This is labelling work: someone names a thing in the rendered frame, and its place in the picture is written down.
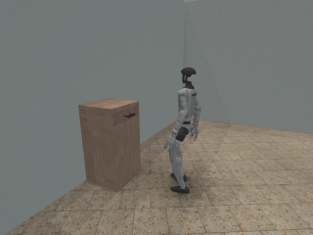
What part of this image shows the right robot upper arm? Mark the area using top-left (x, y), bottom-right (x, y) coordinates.
top-left (195, 87), bottom-right (201, 112)

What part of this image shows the left robot upper arm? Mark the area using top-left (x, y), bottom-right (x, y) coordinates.
top-left (178, 88), bottom-right (188, 117)

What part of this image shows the right robot hand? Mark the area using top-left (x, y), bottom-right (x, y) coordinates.
top-left (189, 127), bottom-right (199, 141)

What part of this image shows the cabinet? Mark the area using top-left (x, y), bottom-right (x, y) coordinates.
top-left (78, 98), bottom-right (141, 193)

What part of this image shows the robot right forearm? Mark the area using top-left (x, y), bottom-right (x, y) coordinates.
top-left (193, 109), bottom-right (201, 128)

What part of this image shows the drawer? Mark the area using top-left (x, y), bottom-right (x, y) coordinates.
top-left (113, 105), bottom-right (138, 126)

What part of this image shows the robot left shin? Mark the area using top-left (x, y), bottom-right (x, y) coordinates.
top-left (170, 160), bottom-right (185, 189)

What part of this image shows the handle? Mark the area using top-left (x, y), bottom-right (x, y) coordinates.
top-left (124, 113), bottom-right (136, 118)

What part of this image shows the robot left forearm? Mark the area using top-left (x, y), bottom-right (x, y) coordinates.
top-left (171, 111), bottom-right (186, 137)

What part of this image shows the left robot hand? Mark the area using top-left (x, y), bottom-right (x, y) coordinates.
top-left (163, 134), bottom-right (176, 152)

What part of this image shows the robot left foot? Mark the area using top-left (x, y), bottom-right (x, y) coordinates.
top-left (170, 185), bottom-right (190, 194)

